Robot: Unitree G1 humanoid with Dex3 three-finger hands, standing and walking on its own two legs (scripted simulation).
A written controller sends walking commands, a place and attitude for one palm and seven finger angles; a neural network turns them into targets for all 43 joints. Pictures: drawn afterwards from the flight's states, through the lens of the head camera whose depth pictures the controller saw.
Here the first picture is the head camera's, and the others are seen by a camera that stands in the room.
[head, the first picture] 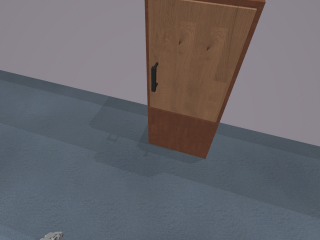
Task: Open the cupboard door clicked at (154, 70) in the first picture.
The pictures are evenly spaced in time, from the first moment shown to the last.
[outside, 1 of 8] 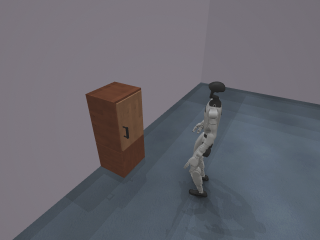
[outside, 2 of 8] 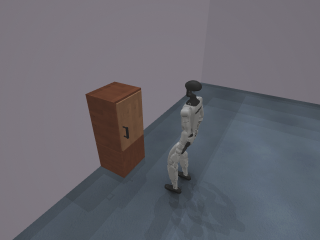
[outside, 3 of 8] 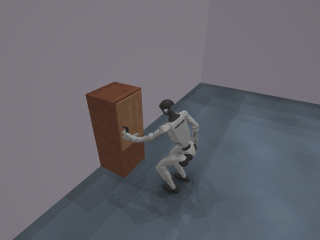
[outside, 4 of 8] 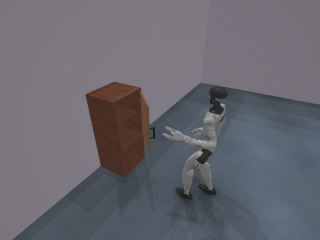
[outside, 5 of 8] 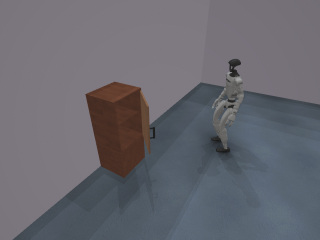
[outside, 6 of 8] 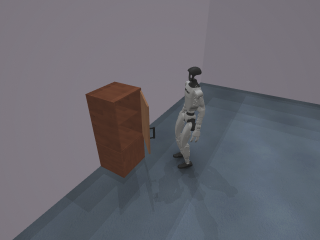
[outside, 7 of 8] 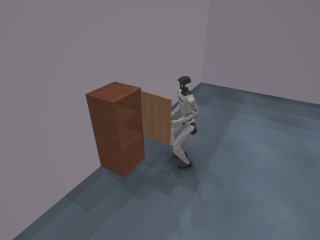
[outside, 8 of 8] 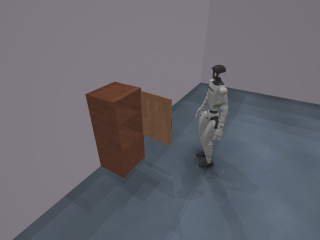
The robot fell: no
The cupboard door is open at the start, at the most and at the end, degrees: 0 87 86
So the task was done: yes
